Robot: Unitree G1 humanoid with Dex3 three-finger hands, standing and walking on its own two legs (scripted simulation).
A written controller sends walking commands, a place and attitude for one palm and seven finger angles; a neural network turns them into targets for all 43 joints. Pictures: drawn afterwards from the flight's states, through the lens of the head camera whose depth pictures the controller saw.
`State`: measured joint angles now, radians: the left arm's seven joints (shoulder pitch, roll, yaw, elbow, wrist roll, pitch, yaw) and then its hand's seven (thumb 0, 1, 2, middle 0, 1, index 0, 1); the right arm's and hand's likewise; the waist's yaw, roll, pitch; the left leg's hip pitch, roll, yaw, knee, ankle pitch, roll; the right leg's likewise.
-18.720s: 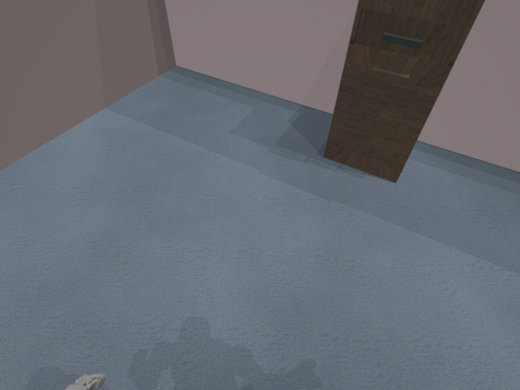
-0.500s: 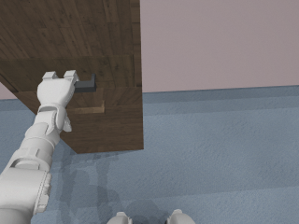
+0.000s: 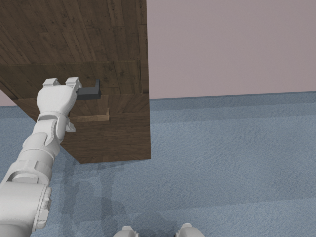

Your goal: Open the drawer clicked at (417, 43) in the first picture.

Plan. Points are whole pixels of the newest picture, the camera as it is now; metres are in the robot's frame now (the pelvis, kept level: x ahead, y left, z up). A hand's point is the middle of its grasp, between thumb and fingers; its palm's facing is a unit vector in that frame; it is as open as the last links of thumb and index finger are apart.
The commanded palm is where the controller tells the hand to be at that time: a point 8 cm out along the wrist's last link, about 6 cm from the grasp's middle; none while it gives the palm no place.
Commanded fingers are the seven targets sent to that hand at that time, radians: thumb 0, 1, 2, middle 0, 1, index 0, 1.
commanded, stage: close the thumb around the handle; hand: left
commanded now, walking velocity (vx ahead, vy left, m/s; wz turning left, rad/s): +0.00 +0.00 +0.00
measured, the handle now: (72, 88) +0.51 +0.24 +0.02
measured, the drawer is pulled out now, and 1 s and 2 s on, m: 0.00 0.05 0.18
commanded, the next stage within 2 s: pull the drawer open in 0.44 s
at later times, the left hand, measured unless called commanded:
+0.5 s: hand (67, 109) +0.45 +0.25 +0.00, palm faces -0.05 -0.03 -1.00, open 6.1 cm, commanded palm +0.43 +0.24 +0.06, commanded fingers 0.00 0.90 0.90 -0.40 -1.35 -0.40 -1.35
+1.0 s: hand (64, 125) +0.40 +0.24 +0.00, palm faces -0.02 -0.05 -1.00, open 6.0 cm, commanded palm +0.37 +0.24 +0.06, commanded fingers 0.00 0.90 0.90 -0.40 -1.35 -0.40 -1.35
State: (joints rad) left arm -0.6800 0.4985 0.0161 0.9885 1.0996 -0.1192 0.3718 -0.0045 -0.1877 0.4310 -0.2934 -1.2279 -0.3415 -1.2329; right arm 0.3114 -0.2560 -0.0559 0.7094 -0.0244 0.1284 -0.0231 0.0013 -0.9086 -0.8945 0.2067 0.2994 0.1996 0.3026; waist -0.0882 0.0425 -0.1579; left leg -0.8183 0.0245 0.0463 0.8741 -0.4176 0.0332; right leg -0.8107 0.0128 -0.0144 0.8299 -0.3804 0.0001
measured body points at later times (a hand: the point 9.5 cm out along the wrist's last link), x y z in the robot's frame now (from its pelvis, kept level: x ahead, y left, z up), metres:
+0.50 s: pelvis +0.00 +0.00 +0.00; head +0.10 +0.00 +0.44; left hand +0.45 +0.25 +0.06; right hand +0.03 -0.27 -0.13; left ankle -0.01 +0.10 -0.69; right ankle +0.00 -0.12 -0.69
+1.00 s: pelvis +0.02 +0.00 +0.01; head +0.10 +0.00 +0.46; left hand +0.40 +0.24 +0.06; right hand +0.10 -0.26 -0.12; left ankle -0.01 +0.10 -0.69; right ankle +0.00 -0.12 -0.69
